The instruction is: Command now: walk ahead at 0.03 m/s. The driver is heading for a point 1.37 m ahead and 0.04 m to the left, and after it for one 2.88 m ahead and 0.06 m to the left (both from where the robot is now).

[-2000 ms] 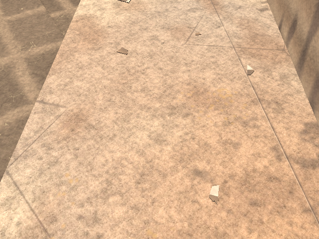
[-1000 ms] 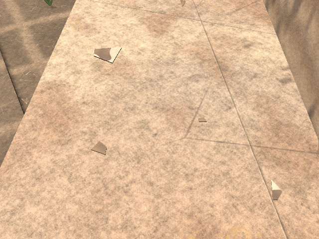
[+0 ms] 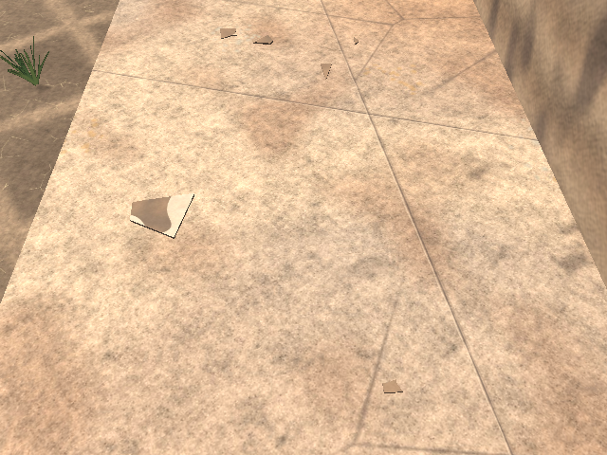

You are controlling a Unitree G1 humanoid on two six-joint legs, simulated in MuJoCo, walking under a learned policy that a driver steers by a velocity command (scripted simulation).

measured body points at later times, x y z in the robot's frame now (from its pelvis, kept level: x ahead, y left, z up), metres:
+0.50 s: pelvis +0.01 +0.00 +0.00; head +0.02 +0.00 +0.45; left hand +0.07 +0.25 -0.15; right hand +0.05 -0.25 -0.15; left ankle +0.00 +0.11 -0.74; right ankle +0.02 -0.13 -0.74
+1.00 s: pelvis +0.06 -0.04 +0.00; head +0.06 -0.06 +0.45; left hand +0.15 +0.22 -0.12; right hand +0.05 -0.30 -0.15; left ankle -0.01 +0.11 -0.74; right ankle +0.07 -0.17 -0.72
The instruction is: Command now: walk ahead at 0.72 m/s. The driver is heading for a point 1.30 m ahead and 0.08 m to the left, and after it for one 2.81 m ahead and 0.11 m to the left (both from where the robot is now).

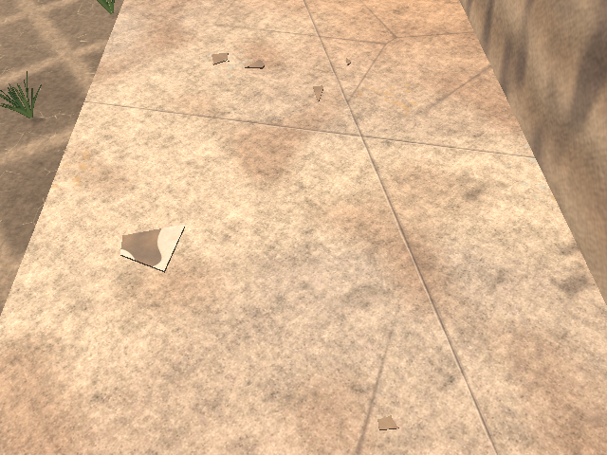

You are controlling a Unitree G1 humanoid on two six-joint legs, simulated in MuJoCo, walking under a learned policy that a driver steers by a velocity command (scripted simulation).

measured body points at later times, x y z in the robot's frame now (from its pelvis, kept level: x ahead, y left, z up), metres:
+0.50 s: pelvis +0.31 -0.01 -0.04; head +0.36 -0.02 +0.41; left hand +0.16 +0.22 -0.16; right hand +0.59 -0.21 -0.11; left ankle +0.51 +0.10 -0.73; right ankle +0.01 -0.13 -0.73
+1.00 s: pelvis +0.78 -0.02 -0.04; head +0.81 -0.02 +0.41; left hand +1.05 +0.18 -0.10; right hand +0.70 -0.27 -0.18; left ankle +0.52 +0.10 -0.73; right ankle +1.00 -0.12 -0.74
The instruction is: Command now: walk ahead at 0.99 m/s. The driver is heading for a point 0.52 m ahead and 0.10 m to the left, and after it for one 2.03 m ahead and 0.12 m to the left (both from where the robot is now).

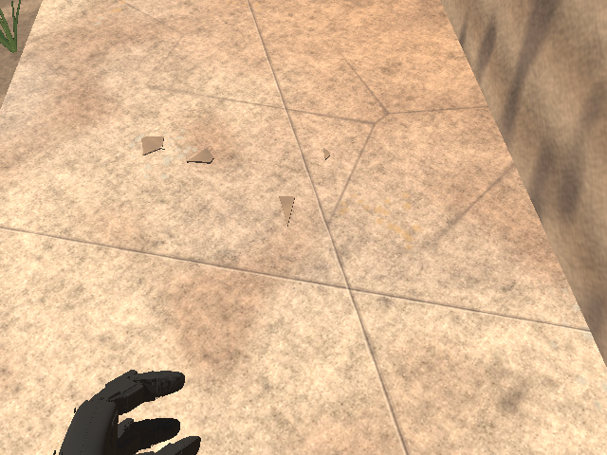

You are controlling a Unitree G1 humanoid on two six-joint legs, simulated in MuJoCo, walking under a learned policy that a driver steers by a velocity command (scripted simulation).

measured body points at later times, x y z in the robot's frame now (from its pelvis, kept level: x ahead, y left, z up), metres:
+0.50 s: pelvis +0.36 +0.00 +0.01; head +0.39 +0.02 +0.46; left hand +0.43 +0.29 -0.12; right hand +0.56 -0.24 -0.08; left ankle +0.50 +0.08 -0.70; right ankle +0.23 -0.12 -0.66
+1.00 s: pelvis +0.49 -0.03 +0.03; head +0.50 -0.04 +0.48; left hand +0.47 +0.27 -0.08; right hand +0.77 -0.18 -0.05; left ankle +0.50 +0.08 -0.70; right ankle +0.55 -0.15 -0.70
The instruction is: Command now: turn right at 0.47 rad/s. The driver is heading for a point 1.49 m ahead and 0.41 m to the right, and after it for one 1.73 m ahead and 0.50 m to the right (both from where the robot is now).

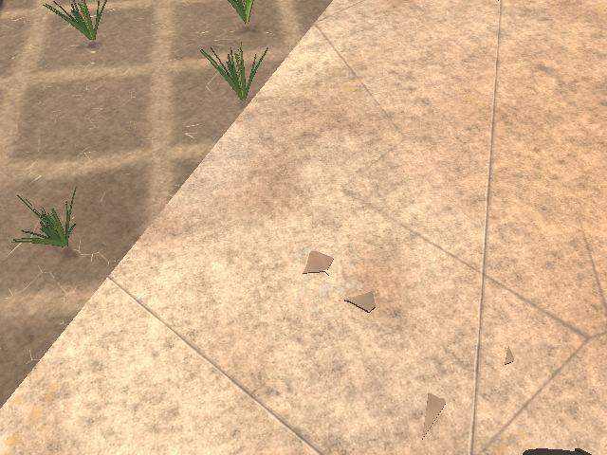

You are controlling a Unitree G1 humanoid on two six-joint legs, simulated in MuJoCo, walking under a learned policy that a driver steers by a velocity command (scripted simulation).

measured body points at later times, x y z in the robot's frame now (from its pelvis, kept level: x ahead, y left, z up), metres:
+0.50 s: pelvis +0.01 +0.01 +0.01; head +0.04 +0.01 +0.46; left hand +0.27 +0.23 -0.08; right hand +0.04 -0.32 -0.07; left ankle +0.04 +0.11 -0.73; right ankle -0.05 -0.12 -0.65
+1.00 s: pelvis +0.00 -0.06 +0.01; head +0.03 -0.09 +0.46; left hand +0.29 +0.07 -0.07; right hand -0.08 -0.36 -0.11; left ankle +0.04 +0.07 -0.65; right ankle -0.05 -0.16 -0.73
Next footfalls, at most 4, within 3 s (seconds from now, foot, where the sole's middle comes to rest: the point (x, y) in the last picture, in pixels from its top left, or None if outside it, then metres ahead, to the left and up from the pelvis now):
0.34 left None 0.08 0.09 -0.77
0.76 right None -0.02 -0.18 -0.77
1.24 left None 0.06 0.06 -0.77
1.68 right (404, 443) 0.55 -0.14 -0.77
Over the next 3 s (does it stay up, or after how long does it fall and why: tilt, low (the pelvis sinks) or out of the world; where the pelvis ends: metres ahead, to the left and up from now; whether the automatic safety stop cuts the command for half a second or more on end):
stays up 0.93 -0.03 0.00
